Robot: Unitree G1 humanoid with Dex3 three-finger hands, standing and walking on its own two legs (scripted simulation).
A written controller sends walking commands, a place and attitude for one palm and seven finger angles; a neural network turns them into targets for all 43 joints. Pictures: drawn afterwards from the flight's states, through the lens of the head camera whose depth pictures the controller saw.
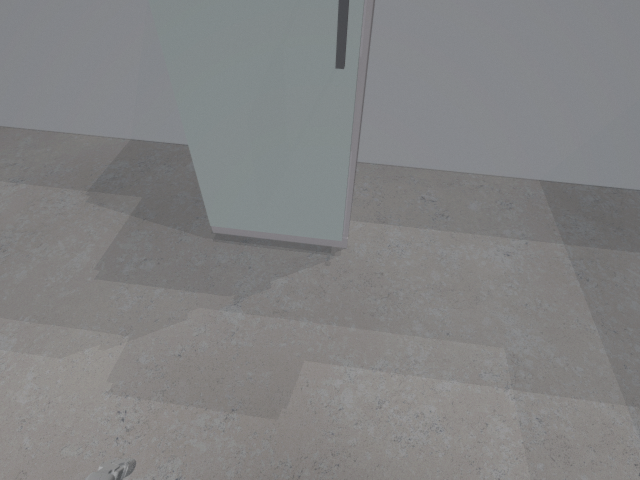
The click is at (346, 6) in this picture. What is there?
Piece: fridge door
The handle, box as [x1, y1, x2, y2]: [335, 0, 348, 68]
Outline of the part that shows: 348,0 339,0 335,67 336,68 343,68 344,66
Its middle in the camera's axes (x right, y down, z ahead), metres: +0.05 -0.59 +0.87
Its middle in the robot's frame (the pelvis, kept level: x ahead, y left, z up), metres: +1.07 +0.00 +0.23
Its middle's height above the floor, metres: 1.00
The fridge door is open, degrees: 0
